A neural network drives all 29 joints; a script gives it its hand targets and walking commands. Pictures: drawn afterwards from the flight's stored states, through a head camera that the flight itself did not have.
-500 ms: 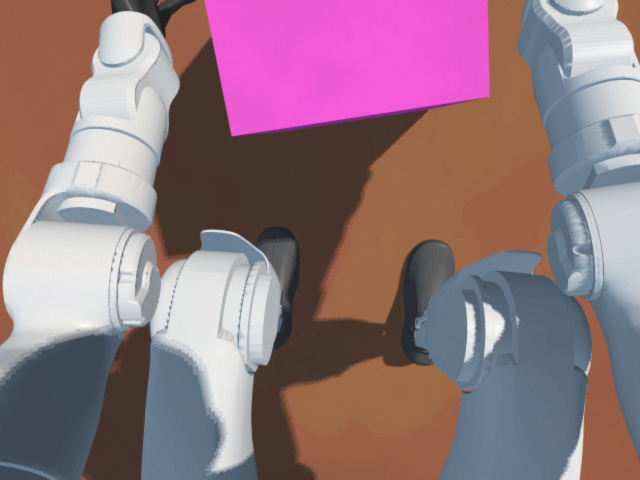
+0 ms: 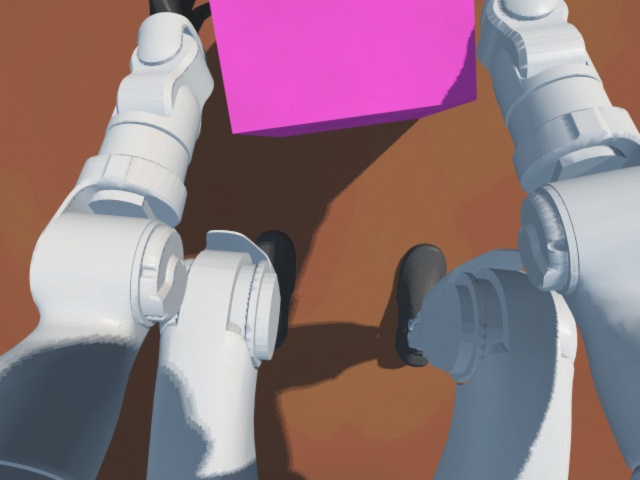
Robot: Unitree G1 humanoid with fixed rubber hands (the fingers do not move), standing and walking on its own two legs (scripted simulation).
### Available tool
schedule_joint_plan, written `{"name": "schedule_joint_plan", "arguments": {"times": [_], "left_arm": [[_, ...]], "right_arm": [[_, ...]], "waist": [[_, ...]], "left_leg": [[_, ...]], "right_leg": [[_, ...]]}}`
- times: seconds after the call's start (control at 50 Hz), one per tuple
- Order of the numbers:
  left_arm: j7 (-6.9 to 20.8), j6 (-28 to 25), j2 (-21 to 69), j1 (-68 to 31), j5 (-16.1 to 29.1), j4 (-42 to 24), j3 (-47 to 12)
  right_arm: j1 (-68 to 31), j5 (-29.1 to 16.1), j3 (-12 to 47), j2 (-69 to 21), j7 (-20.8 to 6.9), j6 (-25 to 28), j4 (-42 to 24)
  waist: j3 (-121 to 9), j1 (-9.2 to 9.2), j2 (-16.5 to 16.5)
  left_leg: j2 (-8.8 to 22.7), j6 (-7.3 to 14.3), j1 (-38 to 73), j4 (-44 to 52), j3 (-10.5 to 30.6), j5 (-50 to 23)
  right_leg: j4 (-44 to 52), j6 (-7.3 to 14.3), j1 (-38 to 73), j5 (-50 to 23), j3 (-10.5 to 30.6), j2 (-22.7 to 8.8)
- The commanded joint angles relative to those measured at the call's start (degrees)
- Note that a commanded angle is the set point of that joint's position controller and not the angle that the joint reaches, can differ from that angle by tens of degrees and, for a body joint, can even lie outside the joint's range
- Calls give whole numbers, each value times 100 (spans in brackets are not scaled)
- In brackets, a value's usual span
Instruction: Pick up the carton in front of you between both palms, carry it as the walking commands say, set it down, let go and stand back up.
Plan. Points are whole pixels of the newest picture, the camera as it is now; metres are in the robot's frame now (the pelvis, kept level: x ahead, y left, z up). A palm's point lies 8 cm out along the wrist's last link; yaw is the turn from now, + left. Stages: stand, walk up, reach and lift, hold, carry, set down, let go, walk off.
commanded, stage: reach and lift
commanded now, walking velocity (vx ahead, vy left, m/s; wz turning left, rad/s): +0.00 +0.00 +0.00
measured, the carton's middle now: (339, 31) +0.53 +0.02 -0.25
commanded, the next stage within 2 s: none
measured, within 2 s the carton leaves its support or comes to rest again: leaves its support in 0.20 s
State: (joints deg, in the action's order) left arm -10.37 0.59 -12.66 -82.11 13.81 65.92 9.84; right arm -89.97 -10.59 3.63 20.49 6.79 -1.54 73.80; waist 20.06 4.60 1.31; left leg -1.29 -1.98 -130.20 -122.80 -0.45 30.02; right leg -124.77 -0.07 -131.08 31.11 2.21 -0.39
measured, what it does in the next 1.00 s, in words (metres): rises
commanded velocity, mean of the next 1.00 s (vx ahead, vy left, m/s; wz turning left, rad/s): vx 0.00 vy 0.00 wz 0.00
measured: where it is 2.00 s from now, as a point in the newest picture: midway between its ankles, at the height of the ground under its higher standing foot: (340, 317)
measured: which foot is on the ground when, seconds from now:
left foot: down 0.00-1.00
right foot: down 0.00-1.00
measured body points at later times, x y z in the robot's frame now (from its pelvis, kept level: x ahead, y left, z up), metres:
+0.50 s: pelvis +0.00 +0.00 +0.04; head +0.28 -0.02 +0.39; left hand +0.51 +0.15 -0.05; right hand +0.54 -0.15 -0.04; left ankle +0.13 +0.13 -0.34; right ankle +0.11 -0.12 -0.34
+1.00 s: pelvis +0.02 +0.00 +0.16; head +0.25 -0.01 +0.55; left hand +0.49 +0.16 +0.10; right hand +0.50 -0.15 +0.10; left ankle +0.13 +0.13 -0.34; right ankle +0.11 -0.12 -0.34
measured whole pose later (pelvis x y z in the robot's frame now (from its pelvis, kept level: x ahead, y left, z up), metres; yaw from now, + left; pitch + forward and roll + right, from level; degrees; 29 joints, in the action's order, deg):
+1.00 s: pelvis +0.02 +0.00 +0.16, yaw -2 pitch +40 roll +0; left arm -3.8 22.0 3.9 -47.9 -9.5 31.5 26.6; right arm -51.2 9.8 -20.6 -0.3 3.1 -21.4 37.3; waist -12.2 2.3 -0.5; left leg -2.7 -2.1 -106.4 -94.7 2.6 28.8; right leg -95.1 -1.3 -106.4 29.1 2.7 3.6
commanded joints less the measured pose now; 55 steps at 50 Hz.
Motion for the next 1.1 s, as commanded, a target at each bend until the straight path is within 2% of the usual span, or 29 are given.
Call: {"name": "schedule_joint_plan", "arguments": {"times": [0.0, 0.04, 0.1, 0.14, 0.18, 0.22, 0.26, 0.3, 0.34, 0.4, 0.44, 0.56, 0.58, 0.64, 0.7, 0.76, 0.84, 0.94, 1.08], "left_arm": [[1391, 287, 4322, -3020, -349, -1068, -913], [1571, 403, 4717, -3079, -388, -1299, -920], [1700, 497, 5237, -3229, -182, -1751, -1096], [1729, 578, 5608, -3299, 22, -2130, -1286], [1740, 717, 5998, -3243, 200, -2537, -1520], [1762, 921, 6263, -3149, 157, -2816, -1635], [1845, 1133, 6341, -3010, -29, -3063, -1626], [1882, 1292, 6430, -2972, -207, -3469, -1694], [1921, 1447, 6436, -2806, -457, -3533, -1630], [1990, 1668, 6537, -2352, -995, -2975, -1309], [2036, 1767, 6616, -2172, -1362, -2699, -976], [2114, 1901, 6671, -1972, -1910, -2325, -370], [2133, 1925, 6669, -1923, -1963, -2285, -346], [2211, 1993, 6864, -1825, -1937, -2386, -457], [2287, 2067, 7185, -1727, -1758, -2619, -854], [2324, 2117, 7490, -1481, -1542, -2875, -1315], [2281, 2144, 7678, -993, -1339, -3134, -1784], [2198, 2158, 7742, -357, -1310, -3242, -2037], [2188, 2142, 7817, 430, -1522, -2996, -1923]], "right_arm": [[-2382, 272, 444, -4684, -1252, -221, -908], [-2265, 327, 366, -5127, -1381, -290, -1076], [-2318, 225, 470, -5660, -1455, -357, -1561], [-2493, 60, 681, -5975, -1458, -413, -2125], [-2765, -132, 994, -6287, -1429, -503, -2957], [-2822, -177, 1168, -6590, -1395, -669, -3497], [-2736, -69, 1180, -6922, -1381, -868, -3870], [-2299, 123, 1086, -7238, -1366, -1074, -3874], [-1783, 391, 871, -7485, -1408, -1282, -3580], [-1217, 866, 343, -7674, -1544, -1507, -2735], [-1071, 1162, -67, -7687, -1636, -1587, -2397], [-1082, 1634, -695, -7650, -1719, -1687, -2144], [-1011, 1698, -726, -7668, -1721, -1715, -2136], [-852, 1754, -720, -7764, -1721, -1765, -2248], [-613, 1726, -589, -7904, -1728, -1792, -2487], [-412, 1574, -245, -8073, -1745, -1805, -2856], [-156, 1262, 348, -8281, -1770, -1835, -3373], [235, 1007, 856, -8523, -1805, -1887, -3727], [1020, 1171, 774, -8643, -1784, -1901, -3556]], "waist": [[-6077, -38, -709], [-6224, -65, -676], [-7005, -97, -671], [-7982, -32, -651], [-9230, 20, -733], [-9973, 77, -855], [-10239, 134, -925], [-10298, 78, -958], [-9891, 52, -910], [-8393, 117, -696], [-7720, 129, -577], [-7639, 164, -553], [-7669, 111, -591], [-8081, -8, -542], [-8520, -167, -352], [-8940, -238, -196], [-9202, -194, -183], [-8954, -69, -347], [-7959, -89, -430]], "left_leg": [[-547, -75, 2650, 711, -380, -1128], [-571, -42, 2678, 628, -416, -1258], [-605, -34, 2950, 515, -468, -1682], [-628, -52, 3318, 473, -546, -2074], [-669, -65, 3831, 474, -611, -2535], [-700, -70, 3949, 582, -642, -2647], [-733, -44, 3777, 776, -671, -2444], [-762, -17, 3696, 990, -657, -2236], [-767, 13, 3581, 1243, -622, -1915], [-727, 76, 3139, 1687, -566, -1001], [-719, 116, 2980, 1954, -529, -517], [-775, 161, 3331, 2549, -487, -173], [-784, 161, 3449, 2635, -494, -204], [-806, 130, 3752, 2823, -510, -387], [-823, 53, 4134, 3019, -494, -689], [-832, -25, 4633, 3182, -464, -1128], [-828, -65, 5261, 3445, -393, -1560], [-835, -21, 5839, 3881, -290, -1629], [-848, 62, 6413, 4623, -116, -1378]], "right_leg": [[790, 79, 3152, -1084, -217, 607], [737, 107, 3164, -1250, -277, 652], [645, 144, 3473, -1691, -354, 705], [600, 137, 3978, -2077, -418, 736], [591, 92, 4647, -2535, -511, 776], [689, 46, 5132, -2736, -558, 804], [869, -2, 5347, -2637, -593, 840], [1065, -20, 5278, -2470, -639, 885], [1311, -11, 4898, -2105, -634, 919], [1776, 5, 3857, -1002, -578, 950], [2078, 37, 3384, -422, -556, 974], [2711, 66, 3486, -29, -569, 1018], [2857, 57, 3568, -24, -562, 1027], [3148, 42, 4065, -227, -531, 1048], [3316, 42, 4505, -596, -544, 1065], [3456, 27, 4888, -1047, -528, 1070], [3658, -21, 5353, -1430, -494, 1087], [4054, -104, 5796, -1468, -445, 1101], [4832, -128, 6269, -1229, -322, 1081]]}}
